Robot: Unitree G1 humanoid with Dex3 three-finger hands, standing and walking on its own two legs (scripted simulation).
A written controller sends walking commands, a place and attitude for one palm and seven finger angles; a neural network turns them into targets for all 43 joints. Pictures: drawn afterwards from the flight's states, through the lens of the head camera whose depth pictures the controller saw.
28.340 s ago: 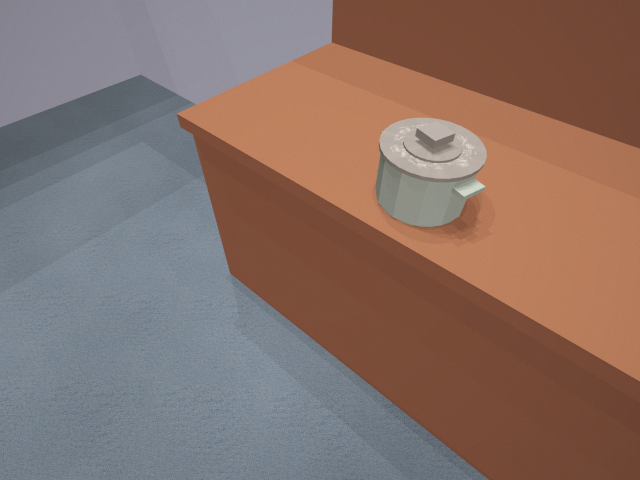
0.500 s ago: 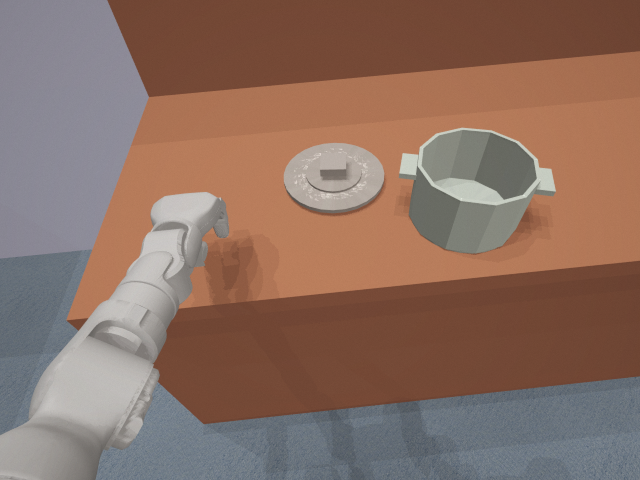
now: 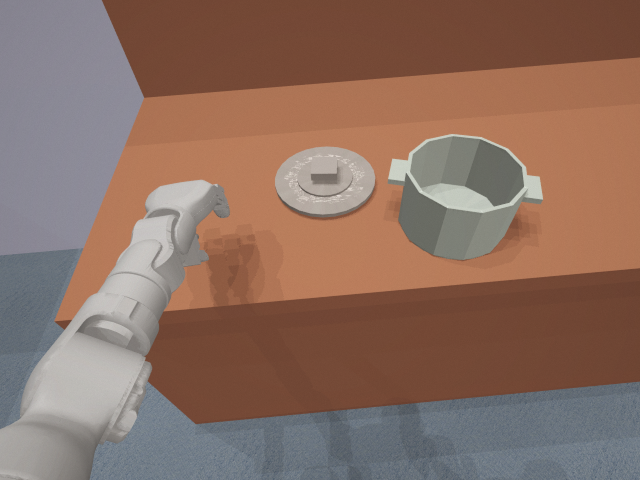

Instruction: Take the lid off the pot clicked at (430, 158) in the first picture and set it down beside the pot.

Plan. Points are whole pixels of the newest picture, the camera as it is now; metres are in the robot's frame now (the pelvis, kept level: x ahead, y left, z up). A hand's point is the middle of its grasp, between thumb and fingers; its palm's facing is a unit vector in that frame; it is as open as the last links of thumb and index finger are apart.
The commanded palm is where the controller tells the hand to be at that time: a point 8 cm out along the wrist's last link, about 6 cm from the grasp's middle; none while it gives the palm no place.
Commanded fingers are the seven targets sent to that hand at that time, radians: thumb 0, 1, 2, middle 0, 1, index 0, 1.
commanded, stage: raise the empty hand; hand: left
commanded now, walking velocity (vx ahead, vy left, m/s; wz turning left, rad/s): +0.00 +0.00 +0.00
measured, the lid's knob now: (324, 168) +0.65 -0.03 -0.01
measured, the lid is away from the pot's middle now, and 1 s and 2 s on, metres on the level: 0.24 0.24 0.24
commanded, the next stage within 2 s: draw the hand back to the body in 0.52 s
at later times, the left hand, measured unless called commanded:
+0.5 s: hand (181, 212) +0.45 +0.17 +0.10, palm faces -0.34 -0.07 -0.94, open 10.2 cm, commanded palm +0.44 +0.17 +0.18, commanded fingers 0.00 -0.07 0.98 -0.55 -0.57 -0.55 -0.57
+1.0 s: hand (162, 225) +0.41 +0.18 +0.12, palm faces -0.29 -0.07 -0.95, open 10.2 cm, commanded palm +0.39 +0.19 +0.19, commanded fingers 0.00 -0.07 0.98 -0.55 -0.57 -0.55 -0.57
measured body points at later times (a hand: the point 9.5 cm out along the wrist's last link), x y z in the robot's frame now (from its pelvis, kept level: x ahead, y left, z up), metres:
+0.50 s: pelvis +0.03 +0.00 +0.01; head +0.04 -0.03 +0.45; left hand +0.46 +0.17 +0.16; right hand +0.14 -0.26 -0.12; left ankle +0.03 +0.11 -0.73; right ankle -0.01 -0.11 -0.73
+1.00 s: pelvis +0.01 +0.01 +0.01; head +0.01 -0.02 +0.46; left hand +0.42 +0.18 +0.17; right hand +0.14 -0.24 -0.12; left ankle +0.03 +0.11 -0.73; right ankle -0.01 -0.11 -0.73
